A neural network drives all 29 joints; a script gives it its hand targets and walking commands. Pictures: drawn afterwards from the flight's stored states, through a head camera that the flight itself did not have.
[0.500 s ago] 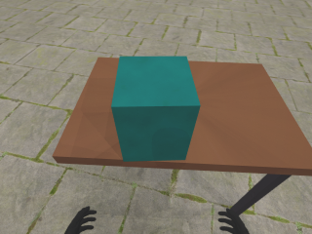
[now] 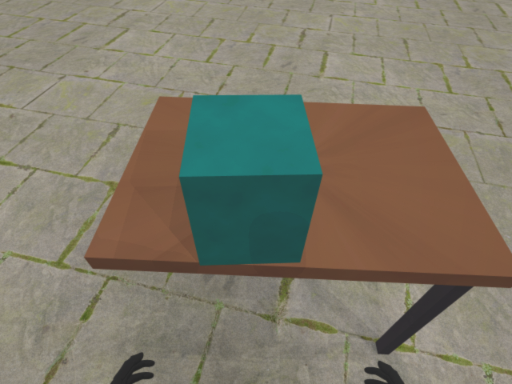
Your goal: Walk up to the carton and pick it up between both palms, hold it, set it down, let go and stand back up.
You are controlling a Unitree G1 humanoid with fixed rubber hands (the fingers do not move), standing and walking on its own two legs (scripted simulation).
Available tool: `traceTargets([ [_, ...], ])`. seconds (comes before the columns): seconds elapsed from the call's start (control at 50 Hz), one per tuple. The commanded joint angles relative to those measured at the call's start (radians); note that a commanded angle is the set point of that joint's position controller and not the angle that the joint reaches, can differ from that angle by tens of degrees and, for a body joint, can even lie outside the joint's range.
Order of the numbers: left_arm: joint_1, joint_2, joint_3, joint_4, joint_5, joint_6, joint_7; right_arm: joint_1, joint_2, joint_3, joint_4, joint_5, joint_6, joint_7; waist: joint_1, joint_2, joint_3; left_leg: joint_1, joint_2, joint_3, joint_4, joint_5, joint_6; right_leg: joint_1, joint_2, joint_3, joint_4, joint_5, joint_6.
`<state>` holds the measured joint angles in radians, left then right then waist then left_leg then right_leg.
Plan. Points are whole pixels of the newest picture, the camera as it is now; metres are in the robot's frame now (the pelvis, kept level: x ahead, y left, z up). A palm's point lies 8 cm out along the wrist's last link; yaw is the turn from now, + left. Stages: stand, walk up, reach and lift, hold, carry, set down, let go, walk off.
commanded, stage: stand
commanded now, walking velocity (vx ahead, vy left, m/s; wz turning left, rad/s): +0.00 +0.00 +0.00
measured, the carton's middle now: (249, 182) +0.46 +0.03 +0.05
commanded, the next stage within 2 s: walk up in 0.76 s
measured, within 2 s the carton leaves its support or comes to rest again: neither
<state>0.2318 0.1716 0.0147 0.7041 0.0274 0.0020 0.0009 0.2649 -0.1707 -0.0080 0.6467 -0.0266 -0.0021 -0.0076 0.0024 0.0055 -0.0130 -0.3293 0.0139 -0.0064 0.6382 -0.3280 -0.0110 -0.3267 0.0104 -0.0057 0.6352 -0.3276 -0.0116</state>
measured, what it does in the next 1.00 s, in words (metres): stands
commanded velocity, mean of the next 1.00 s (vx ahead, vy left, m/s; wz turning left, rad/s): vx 0.00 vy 0.00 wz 0.00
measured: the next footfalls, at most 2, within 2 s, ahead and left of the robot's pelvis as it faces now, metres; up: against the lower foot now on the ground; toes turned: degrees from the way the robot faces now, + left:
right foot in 1.64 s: +0.14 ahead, -0.07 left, +0.00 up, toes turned +0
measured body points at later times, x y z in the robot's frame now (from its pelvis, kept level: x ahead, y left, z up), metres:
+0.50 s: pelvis +0.00 +0.00 +0.00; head +0.01 -0.01 +0.45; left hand +0.11 +0.23 -0.12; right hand +0.11 -0.23 -0.12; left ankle +0.00 +0.13 -0.72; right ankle +0.00 -0.11 -0.72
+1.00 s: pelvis +0.01 +0.00 +0.01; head +0.02 -0.01 +0.46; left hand +0.05 +0.24 -0.13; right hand +0.05 -0.24 -0.14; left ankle +0.01 +0.13 -0.72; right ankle +0.00 -0.11 -0.73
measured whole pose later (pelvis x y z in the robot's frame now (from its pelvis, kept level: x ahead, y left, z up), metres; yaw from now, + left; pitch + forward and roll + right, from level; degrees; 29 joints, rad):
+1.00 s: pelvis +0.01 +0.00 +0.01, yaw +0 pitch -1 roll -1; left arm 0.30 0.16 0.05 0.92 0.03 -0.02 0.03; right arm 0.32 -0.18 -0.04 0.90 -0.03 0.00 -0.03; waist 0.00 0.02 0.03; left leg -0.23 0.03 -0.02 0.55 -0.30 -0.01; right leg -0.21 0.02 -0.02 0.51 -0.29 -0.02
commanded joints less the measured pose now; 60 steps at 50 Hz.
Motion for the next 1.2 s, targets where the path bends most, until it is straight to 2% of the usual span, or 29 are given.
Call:
traceTargets([
  [0.0, -0.013, 0.074, 0.022, -0.067, 0.000, -0.015, 0.002, -0.008, -0.076, -0.025, -0.067, -0.002, -0.017, -0.003, 0.002, 0.000, -0.027, 0.010, 0.029, -0.041, -0.107, 0.104, 0.031, 0.006, -0.047, 0.061, -0.121, 0.113, -0.020],
  [0.06, -0.016, 0.079, 0.025, -0.059, 0.000, -0.016, 0.003, -0.003, -0.072, -0.026, -0.060, 0.001, -0.019, -0.003, 0.000, -0.015, -0.029, 0.009, 0.031, -0.043, -0.113, 0.110, 0.032, 0.012, -0.050, 0.063, -0.124, 0.116, -0.021],
  [0.2, 0.001, 0.073, 0.028, -0.034, -0.002, -0.015, 0.007, 0.012, -0.076, -0.034, -0.034, 0.000, -0.018, -0.005, 0.001, 0.007, -0.027, 0.032, 0.034, -0.042, -0.115, 0.127, 0.032, 0.014, -0.050, 0.065, -0.133, 0.119, -0.025],
  [0.26, -0.002, 0.075, 0.031, -0.024, -0.002, -0.018, 0.009, 0.019, -0.067, -0.033, -0.022, 0.000, -0.020, -0.008, -0.006, -0.006, -0.024, 0.035, 0.039, -0.045, -0.117, 0.148, 0.036, 0.021, -0.053, 0.070, -0.132, 0.142, -0.026],
  [0.36, 0.011, 0.071, 0.037, -0.001, -0.004, -0.017, 0.010, 0.014, -0.075, -0.038, 0.003, 0.001, -0.019, -0.012, 0.007, 0.003, -0.012, 0.033, 0.041, -0.048, -0.127, 0.161, 0.036, 0.038, -0.056, 0.071, -0.138, 0.154, -0.029],
  [0.38, 0.002, 0.073, 0.036, 0.002, -0.003, -0.017, 0.011, 0.017, -0.071, -0.039, 0.006, 0.002, -0.018, -0.012, -0.001, -0.018, -0.019, 0.037, 0.038, -0.044, -0.126, 0.154, 0.036, 0.039, -0.057, 0.072, -0.144, 0.151, -0.030],
  [0.58, 0.028, 0.068, 0.044, 0.069, -0.005, -0.017, 0.015, 0.031, -0.074, -0.046, 0.075, 0.003, -0.019, -0.016, 0.003, 0.002, 0.003, 0.049, 0.046, -0.053, -0.153, 0.165, 0.038, 0.057, -0.060, 0.075, -0.168, 0.160, -0.034],
  [0.8, 0.052, 0.070, 0.050, 0.174, -0.008, -0.022, 0.027, 0.059, -0.074, -0.053, 0.191, 0.009, -0.017, -0.027, 0.000, -0.015, 0.022, 0.100, 0.053, -0.053, -0.186, 0.201, 0.038, 0.088, -0.071, 0.087, -0.212, 0.201, -0.037],
  [0.92, 0.072, 0.064, 0.049, 0.245, -0.011, -0.019, 0.034, 0.068, -0.062, -0.052, 0.265, 0.009, -0.015, -0.032, 0.002, 0.002, 0.043, 0.110, 0.058, -0.055, -0.215, 0.212, 0.039, 0.110, -0.074, 0.087, -0.228, 0.212, -0.038],
  [0.94, 0.152, 0.145, 0.071, 0.153, 0.013, -0.037, 0.037, 0.102, -0.160, -0.069, 0.199, 0.003, -0.017, -0.026, 0.009, 0.007, 0.026, 0.079, 0.043, -0.041, -0.130, 0.102, 0.038, 0.158, -0.122, 0.142, -0.236, 0.079, -0.058],
  [0.98, 0.157, 0.197, 0.090, 0.139, 0.019, -0.041, 0.040, 0.086, -0.122, -0.064, 0.167, -0.016, -0.011, -0.020, 0.013, -0.077, 0.081, -0.048, 0.021, -0.008, -0.040, -0.017, 0.017, 0.163, -0.238, 0.293, -0.319, -0.098, -0.133],
  [1.0, 0.143, 0.200, 0.093, 0.122, 0.021, -0.038, 0.042, 0.095, -0.106, -0.063, 0.153, -0.022, -0.008, -0.017, 0.007, -0.104, 0.117, -0.060, 0.028, 0.002, -0.012, -0.050, 0.014, 0.122, -0.276, 0.326, -0.344, -0.145, -0.158],
  [1.02, 0.124, 0.199, 0.093, 0.104, 0.021, -0.036, 0.043, 0.113, -0.101, -0.063, 0.141, -0.023, -0.009, -0.014, -0.004, -0.105, 0.133, -0.038, 0.036, 0.001, -0.013, -0.055, 0.017, 0.084, -0.285, 0.323, -0.341, -0.149, -0.168],
  [1.04, 0.105, 0.194, 0.090, 0.087, 0.023, -0.033, 0.040, 0.137, -0.096, -0.064, 0.134, -0.024, -0.011, -0.011, -0.017, -0.098, 0.136, 0.010, 0.039, 0.001, -0.055, -0.039, 0.022, 0.043, -0.272, 0.288, -0.323, -0.135, -0.159],
  [1.08, 0.079, 0.168, 0.082, 0.052, 0.016, -0.026, 0.032, 0.177, -0.118, -0.068, 0.122, -0.020, -0.021, -0.005, -0.036, -0.055, 0.137, 0.111, 0.032, -0.020, -0.162, 0.040, 0.037, -0.028, -0.184, 0.173, -0.256, -0.098, -0.100],
  [1.1, 0.075, 0.146, 0.076, 0.034, 0.011, -0.024, 0.027, 0.191, -0.143, -0.073, 0.116, -0.016, -0.027, -0.002, -0.038, -0.002, 0.125, 0.135, 0.057, -0.085, -0.209, 0.078, 0.059, -0.034, -0.120, 0.100, -0.169, -0.048, -0.064],
  [1.12, 0.087, 0.115, 0.066, 0.015, 0.007, -0.024, 0.024, 0.195, -0.183, -0.080, 0.105, -0.010, -0.030, -0.002, -0.032, 0.081, 0.105, 0.142, 0.116, -0.191, -0.267, 0.096, 0.104, -0.039, -0.043, 0.021, -0.040, -0.013, -0.025],
  [1.14, 0.117, 0.085, 0.053, 0.002, 0.009, -0.022, 0.026, 0.180, -0.213, -0.084, 0.094, -0.004, -0.027, -0.004, -0.020, 0.119, 0.095, 0.144, 0.177, -0.266, -0.288, 0.127, 0.162, -0.049, -0.010, -0.022, 0.021, -0.038, -0.001],
  [1.16, 0.133, 0.081, 0.050, -0.013, 0.013, -0.023, 0.029, 0.162, -0.218, -0.081, 0.078, -0.005, -0.022, -0.007, -0.014, 0.103, 0.095, 0.141, 0.212, -0.288, -0.278, 0.192, 0.194, -0.039, -0.014, -0.022, 0.008, -0.067, 0.001],
  [1.18, 0.139, 0.085, 0.050, -0.026, 0.014, -0.027, 0.031, 0.142, -0.212, -0.076, 0.061, -0.006, -0.017, -0.009, -0.008, 0.085, 0.083, 0.133, 0.207, -0.260, -0.249, 0.265, 0.198, -0.007, -0.022, -0.018, -0.034, -0.055, -0.004],
])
